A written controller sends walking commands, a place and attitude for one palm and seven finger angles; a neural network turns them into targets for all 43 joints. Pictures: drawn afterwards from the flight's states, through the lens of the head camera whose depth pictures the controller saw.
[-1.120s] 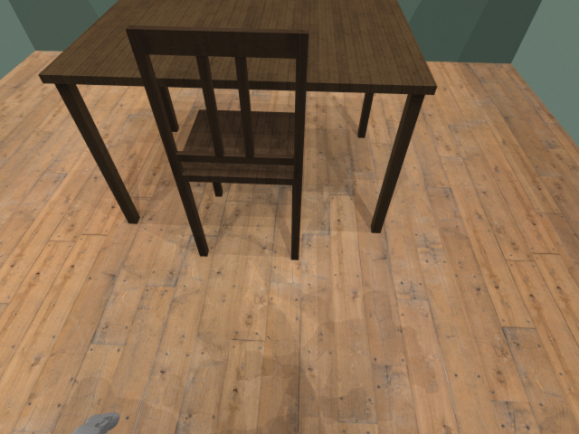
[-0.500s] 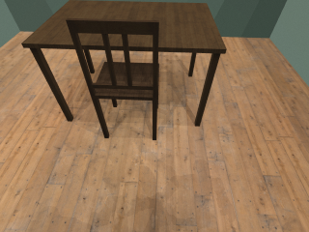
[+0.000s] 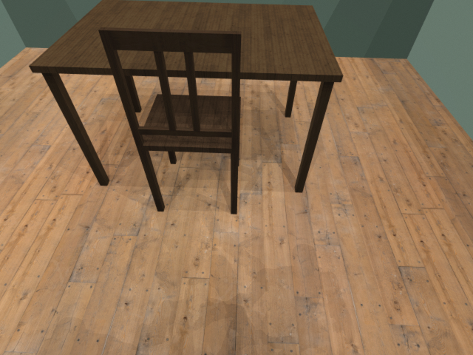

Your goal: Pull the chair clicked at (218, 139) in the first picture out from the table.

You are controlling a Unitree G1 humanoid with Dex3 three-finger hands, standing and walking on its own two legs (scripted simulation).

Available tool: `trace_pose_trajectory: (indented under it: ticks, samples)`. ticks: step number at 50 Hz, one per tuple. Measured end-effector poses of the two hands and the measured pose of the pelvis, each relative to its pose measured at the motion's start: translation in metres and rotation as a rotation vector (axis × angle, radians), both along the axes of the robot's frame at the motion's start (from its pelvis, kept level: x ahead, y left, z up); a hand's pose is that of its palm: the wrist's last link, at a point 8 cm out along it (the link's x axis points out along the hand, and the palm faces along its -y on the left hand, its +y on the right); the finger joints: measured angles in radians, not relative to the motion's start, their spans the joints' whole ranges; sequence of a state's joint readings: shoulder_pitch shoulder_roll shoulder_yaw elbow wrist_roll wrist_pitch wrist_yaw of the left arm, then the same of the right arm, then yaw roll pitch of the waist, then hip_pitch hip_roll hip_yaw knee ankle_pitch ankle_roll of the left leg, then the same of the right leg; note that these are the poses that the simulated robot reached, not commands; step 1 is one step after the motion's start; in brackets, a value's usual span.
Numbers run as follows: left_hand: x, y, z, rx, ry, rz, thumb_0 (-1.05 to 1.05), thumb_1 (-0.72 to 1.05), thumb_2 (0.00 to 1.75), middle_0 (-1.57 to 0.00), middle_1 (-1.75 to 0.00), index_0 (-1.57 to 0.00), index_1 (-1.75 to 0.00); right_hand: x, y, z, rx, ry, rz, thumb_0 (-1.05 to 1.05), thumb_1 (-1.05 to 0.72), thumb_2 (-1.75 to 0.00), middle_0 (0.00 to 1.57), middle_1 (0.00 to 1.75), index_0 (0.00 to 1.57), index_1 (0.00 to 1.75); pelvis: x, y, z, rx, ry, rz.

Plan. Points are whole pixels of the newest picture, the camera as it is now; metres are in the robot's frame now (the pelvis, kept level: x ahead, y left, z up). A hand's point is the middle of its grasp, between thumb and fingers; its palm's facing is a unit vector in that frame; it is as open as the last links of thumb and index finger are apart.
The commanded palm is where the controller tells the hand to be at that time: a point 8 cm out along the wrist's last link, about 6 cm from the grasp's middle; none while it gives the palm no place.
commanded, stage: look at it before walking up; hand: left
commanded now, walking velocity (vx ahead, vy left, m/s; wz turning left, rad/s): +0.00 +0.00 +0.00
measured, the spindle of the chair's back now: (166, 93) +0.93 +0.30 -0.07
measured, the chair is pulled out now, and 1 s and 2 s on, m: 0.00 0.00 0.00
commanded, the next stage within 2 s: take the last steps up to it in 0.42 s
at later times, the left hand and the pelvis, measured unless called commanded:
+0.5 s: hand out of the picture +0.07 +0.25 -0.16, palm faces -0.02 -0.95 -0.33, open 7.4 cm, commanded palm none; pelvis +0.01 +0.00 +0.00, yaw +0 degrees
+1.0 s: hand out of the picture +0.03 +0.25 -0.19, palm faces +0.03 -0.99 -0.16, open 7.4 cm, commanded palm none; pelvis +0.08 +0.07 -0.01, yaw +0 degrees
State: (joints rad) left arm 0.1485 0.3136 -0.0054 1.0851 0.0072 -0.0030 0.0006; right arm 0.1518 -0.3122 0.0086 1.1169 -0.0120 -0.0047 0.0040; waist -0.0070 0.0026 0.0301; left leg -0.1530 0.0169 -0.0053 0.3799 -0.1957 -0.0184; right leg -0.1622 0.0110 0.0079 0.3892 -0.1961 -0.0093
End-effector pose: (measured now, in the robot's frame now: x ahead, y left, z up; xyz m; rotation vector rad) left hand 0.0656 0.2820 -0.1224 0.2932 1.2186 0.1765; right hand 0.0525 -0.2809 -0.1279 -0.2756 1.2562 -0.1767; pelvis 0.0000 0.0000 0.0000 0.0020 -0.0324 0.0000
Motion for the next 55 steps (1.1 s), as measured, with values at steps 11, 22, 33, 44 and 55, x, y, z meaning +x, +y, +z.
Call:
trace_pose_trajectory:
  ticks: [11,22,33,44,55]
  samples:
    - [-0.001,0.005,0.0,0.003,0.011,0.006,0.01,0.91,0.9,-0.2,-0.3,-0.2,-0.3,0.009,0.001,0.002,-0.007,-0.012,0.002,0.01,-0.9,-0.9,0.2,0.3,0.2,0.3,0.004,0.003,0.001,0.001,0.001,-0.002]
    - [0.002,0.008,0.002,0.011,0.001,0.006,0.01,0.91,0.9,-0.2,-0.3,-0.2,-0.3,0.019,0.001,0.005,-0.009,-0.039,0.007,0.0,-0.9,-0.9,0.2,0.3,0.2,0.3,0.005,0.004,0.001,0.001,-0.004,-0.003]
    - [-0.004,0.002,-0.003,-0.004,0.006,0.025,0.01,0.91,0.9,-0.2,-0.3,-0.2,-0.3,0.011,0.007,-0.001,0.002,-0.013,0.008,0.0,-0.9,-0.9,0.2,0.3,0.2,0.3,0.009,0.004,-0.001,-0.006,-0.004,0.002]
    - [-0.06,0.005,-0.041,-0.144,0.185,0.156,0.01,0.91,0.9,-0.2,-0.3,-0.2,-0.3,-0.007,0.075,-0.011,0.036,0.104,-0.019,0.01,-0.91,-0.9,0.2,0.3,0.2,0.3,0.048,0.049,-0.013,-0.026,0.003,0.035]
    - [0.023,0.026,-0.032,-0.172,0.189,0.107,0.01,0.91,0.9,-0.19,-0.3,-0.2,-0.3,-0.039,0.162,-0.002,0.128,0.257,-0.167,0.0,-0.91,-0.9,0.2,0.3,0.2,0.3,0.104,0.081,-0.001,-0.005,0.019,0.001]
